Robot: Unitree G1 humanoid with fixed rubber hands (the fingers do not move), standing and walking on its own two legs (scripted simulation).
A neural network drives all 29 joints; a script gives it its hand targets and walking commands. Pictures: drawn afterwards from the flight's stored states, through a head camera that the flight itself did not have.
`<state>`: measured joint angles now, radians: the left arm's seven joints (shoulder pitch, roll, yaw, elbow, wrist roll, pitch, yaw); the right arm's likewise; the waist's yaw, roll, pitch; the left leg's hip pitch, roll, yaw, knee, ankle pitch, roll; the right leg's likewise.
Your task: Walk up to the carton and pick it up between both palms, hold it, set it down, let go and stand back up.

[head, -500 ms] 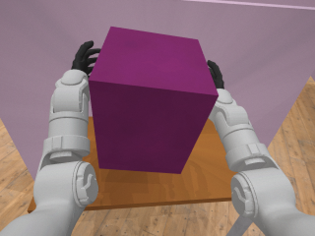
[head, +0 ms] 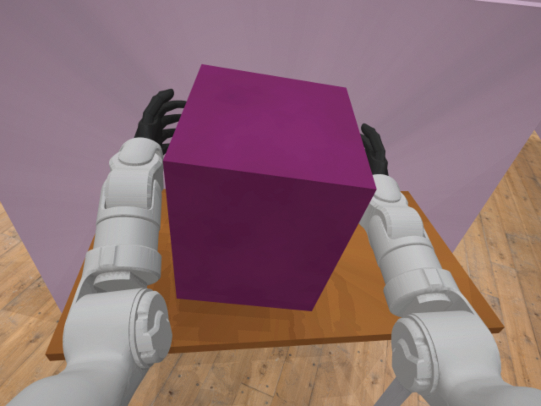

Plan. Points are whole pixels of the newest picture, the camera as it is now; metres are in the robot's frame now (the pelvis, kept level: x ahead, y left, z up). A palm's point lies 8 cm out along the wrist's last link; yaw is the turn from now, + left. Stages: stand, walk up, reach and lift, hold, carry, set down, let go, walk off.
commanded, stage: set down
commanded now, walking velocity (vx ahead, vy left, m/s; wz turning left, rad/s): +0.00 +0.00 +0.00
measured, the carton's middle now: (259, 194) +0.41 +0.00 +0.15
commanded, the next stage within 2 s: none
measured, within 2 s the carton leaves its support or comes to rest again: rests again in 1.70 s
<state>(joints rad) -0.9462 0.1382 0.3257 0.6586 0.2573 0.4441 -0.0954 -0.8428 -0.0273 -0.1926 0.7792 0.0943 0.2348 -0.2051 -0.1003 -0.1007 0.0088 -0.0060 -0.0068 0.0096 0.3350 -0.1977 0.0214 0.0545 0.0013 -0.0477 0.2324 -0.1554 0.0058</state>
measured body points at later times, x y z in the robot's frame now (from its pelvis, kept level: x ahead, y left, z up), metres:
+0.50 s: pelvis +0.01 +0.00 +0.00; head -0.02 +0.04 +0.45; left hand +0.45 +0.16 +0.20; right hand +0.40 -0.16 +0.18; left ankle +0.00 +0.10 -0.75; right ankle -0.01 -0.12 -0.75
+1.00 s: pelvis +0.01 +0.00 +0.00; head +0.01 +0.05 +0.45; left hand +0.46 +0.16 +0.16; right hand +0.40 -0.16 +0.14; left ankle +0.00 +0.10 -0.75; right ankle -0.01 -0.12 -0.75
